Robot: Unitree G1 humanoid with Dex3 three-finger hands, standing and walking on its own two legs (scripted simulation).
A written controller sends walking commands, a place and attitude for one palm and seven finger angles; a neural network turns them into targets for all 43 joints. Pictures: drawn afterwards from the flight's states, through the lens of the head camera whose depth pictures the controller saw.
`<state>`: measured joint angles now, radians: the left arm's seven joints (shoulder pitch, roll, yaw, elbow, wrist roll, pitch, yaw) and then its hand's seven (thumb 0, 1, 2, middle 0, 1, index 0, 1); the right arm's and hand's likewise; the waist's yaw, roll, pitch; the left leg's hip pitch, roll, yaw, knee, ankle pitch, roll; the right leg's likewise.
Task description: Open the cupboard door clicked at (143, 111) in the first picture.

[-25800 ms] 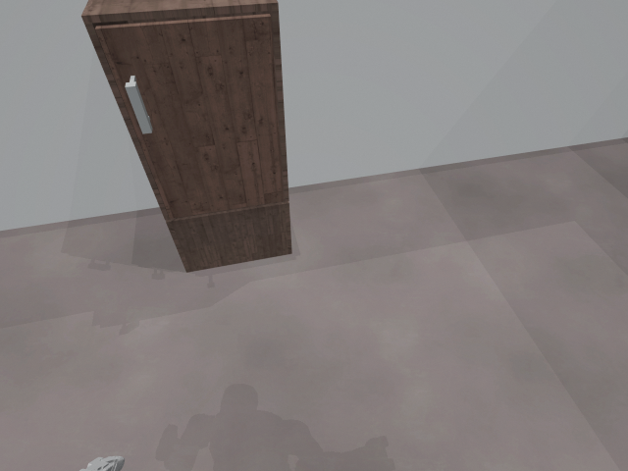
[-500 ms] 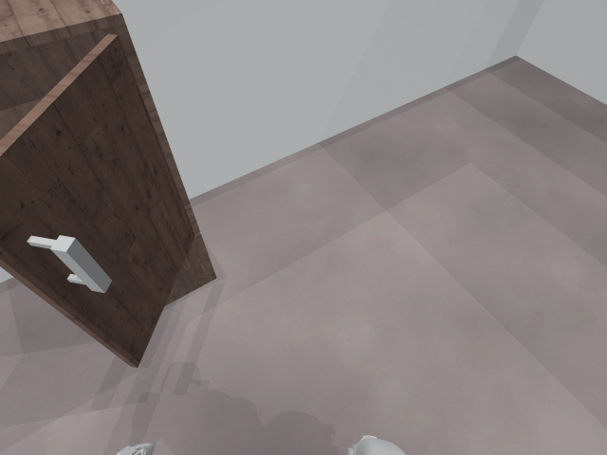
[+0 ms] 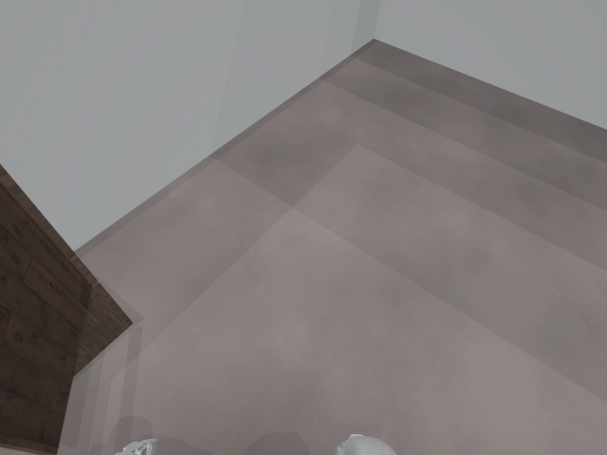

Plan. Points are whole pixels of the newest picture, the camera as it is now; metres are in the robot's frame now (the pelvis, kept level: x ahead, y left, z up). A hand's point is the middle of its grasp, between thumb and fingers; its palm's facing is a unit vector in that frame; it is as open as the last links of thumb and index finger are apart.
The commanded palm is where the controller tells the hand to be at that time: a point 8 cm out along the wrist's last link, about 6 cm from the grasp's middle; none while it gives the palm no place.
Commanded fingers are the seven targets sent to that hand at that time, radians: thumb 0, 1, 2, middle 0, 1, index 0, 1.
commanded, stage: walk to a spot facing it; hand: left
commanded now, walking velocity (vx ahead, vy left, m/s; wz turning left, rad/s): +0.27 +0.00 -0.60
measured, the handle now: out of the picture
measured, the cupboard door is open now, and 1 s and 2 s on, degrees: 46 46 46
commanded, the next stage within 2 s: turn to face it in 1.46 s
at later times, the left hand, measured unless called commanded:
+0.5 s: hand (219, 442) +0.16 +0.13 -0.17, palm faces -0.20 -0.96 -0.18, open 7.4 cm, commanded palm none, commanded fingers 0.00 0.90 0.90 -0.20 -0.30 -0.20 -0.30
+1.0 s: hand (355, 231) +0.55 -0.08 -0.15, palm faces -0.56 -0.79 -0.25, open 7.4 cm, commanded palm none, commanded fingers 0.00 0.90 0.90 -0.20 -0.30 -0.20 -0.30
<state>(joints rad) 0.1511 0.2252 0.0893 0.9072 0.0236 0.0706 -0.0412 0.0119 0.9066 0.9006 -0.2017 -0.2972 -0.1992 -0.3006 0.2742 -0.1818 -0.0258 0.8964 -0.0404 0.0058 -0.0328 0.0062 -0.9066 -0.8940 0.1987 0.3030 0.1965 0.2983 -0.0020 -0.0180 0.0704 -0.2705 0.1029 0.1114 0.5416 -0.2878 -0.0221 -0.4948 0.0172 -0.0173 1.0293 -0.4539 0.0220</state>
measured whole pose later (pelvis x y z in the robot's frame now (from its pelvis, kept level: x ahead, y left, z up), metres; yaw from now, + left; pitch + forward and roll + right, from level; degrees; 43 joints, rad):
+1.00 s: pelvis +0.31 -0.16 -0.02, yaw -32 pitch +0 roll +2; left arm 0.04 0.23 0.07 0.91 0.03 -0.04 -0.05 0.01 0.91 0.90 -0.20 -0.30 -0.20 -0.30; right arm 0.47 -0.21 -0.04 1.08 -0.03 -0.01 0.00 0.01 -0.91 -0.89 0.20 0.30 0.20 0.30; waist -0.05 0.00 0.08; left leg -0.14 0.16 0.22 0.75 -0.48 -0.06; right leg -0.43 -0.06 -0.11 0.65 -0.23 -0.07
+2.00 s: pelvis +0.61 -0.40 +0.00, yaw -24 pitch +1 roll +1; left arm 0.16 0.19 0.06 0.97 0.03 -0.02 0.02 0.00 0.94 0.90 -0.20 -0.30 -0.20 -0.30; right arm 0.23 -0.17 -0.06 1.02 -0.01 0.04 0.01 0.01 -0.91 -0.89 0.20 0.30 0.19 0.30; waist -0.02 -0.05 0.06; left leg -0.42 0.06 0.15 0.78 -0.39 -0.04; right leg -0.23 -0.15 -0.29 0.56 -0.32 0.01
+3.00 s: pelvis +0.66 -0.49 -0.01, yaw +11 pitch +1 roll +1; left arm 0.19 0.25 0.08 0.92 0.02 0.06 0.00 0.01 0.91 0.90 -0.20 -0.30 -0.20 -0.30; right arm 0.10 -0.22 -0.06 0.89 -0.03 0.03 0.00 0.01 -0.91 -0.89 0.20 0.30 0.20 0.30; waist 0.02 -0.03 0.11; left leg -0.31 0.00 0.02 0.58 -0.29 0.01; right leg -0.49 -0.10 -0.04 1.11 -0.47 0.08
